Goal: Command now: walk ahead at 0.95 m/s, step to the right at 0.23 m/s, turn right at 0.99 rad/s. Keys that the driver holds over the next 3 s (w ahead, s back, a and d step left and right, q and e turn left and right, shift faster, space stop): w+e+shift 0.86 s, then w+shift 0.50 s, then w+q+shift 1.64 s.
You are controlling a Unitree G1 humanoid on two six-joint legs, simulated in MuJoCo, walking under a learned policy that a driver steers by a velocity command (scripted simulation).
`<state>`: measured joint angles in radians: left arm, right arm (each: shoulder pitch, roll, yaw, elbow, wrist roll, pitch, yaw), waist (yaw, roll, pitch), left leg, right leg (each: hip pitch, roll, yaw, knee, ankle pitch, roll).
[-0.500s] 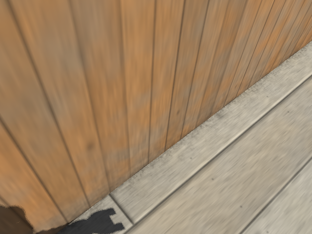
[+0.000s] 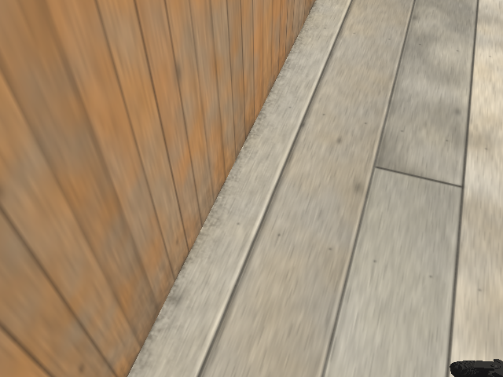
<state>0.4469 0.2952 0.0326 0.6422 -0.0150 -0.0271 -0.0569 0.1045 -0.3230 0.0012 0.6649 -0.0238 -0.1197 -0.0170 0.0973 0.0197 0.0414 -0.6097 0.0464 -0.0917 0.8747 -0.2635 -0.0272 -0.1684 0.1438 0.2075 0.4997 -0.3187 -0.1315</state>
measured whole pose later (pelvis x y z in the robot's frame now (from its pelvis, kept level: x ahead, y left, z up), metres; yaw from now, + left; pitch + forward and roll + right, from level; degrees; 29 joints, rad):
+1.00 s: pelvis +0.77 -0.34 -0.01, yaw -56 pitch +1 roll +2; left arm 0.44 0.22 0.04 0.80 -0.03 -0.08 0.00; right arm -0.06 -0.27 -0.01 0.58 0.00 -0.14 0.01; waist 0.12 0.02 0.03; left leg -0.66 0.06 -0.10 0.54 0.15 -0.03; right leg 0.03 0.13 0.27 0.44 -0.44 -0.13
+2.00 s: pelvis +1.29 -1.10 -0.04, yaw -36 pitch -2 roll -3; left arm 0.37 0.29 0.06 0.87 0.01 -0.07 0.02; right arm 0.09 -0.31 -0.04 0.63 0.05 -0.02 0.08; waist 0.04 0.02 0.05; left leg -0.64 0.03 0.14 0.75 -0.02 0.14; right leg 0.29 0.00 -0.32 0.41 -0.50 0.05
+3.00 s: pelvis +2.05 -1.38 -0.04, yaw +23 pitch -1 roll -1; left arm 0.30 0.26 0.02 0.77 -0.01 -0.12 0.01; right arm 0.22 -0.32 -0.07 0.61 0.02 -0.04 0.05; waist 0.00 0.02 0.07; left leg -0.49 -0.11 0.09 0.77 -0.29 0.20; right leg -0.16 0.00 0.00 1.37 -0.45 -0.02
